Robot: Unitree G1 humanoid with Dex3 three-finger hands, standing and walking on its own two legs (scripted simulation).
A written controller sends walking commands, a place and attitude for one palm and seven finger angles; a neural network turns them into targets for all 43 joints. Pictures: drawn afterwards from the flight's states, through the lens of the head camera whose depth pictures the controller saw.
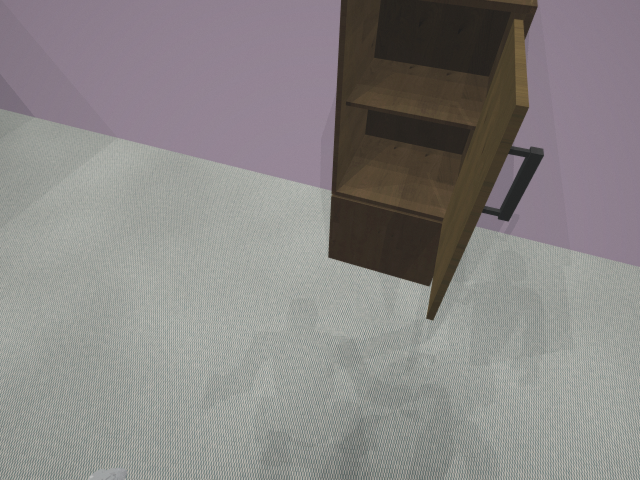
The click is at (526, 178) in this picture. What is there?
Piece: cupboard door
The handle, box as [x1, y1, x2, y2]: [482, 146, 543, 221]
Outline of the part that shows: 541,148 530,147 529,149 511,146 508,153 524,156 525,158 501,207 497,209 484,206 482,212 497,215 499,219 508,221 543,155 543,150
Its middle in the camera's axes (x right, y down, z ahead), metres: +0.34 -0.10 +0.70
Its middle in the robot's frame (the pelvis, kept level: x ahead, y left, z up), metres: +0.61 -0.30 +0.03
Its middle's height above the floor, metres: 0.80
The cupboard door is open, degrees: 91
